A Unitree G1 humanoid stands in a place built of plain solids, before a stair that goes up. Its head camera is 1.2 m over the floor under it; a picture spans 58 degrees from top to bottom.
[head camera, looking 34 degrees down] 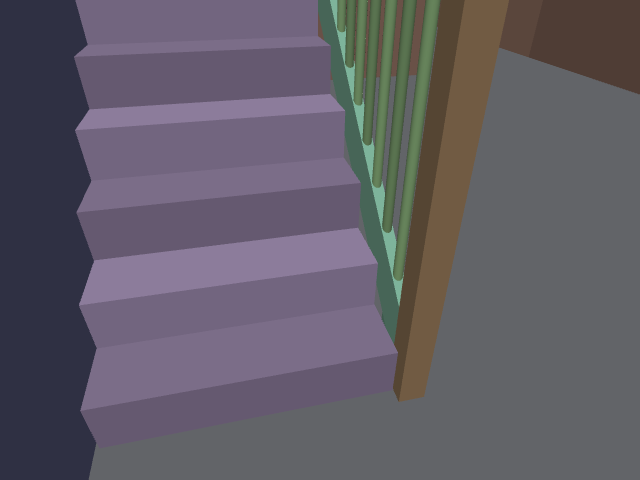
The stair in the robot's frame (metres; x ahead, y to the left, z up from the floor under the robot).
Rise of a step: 0.18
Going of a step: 0.22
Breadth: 0.90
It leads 13 degrees to the left of straight ahead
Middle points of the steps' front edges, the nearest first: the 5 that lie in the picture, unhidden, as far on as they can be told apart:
0.80 0.20 0.18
1.02 0.25 0.36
1.23 0.30 0.54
1.45 0.35 0.72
1.66 0.40 0.90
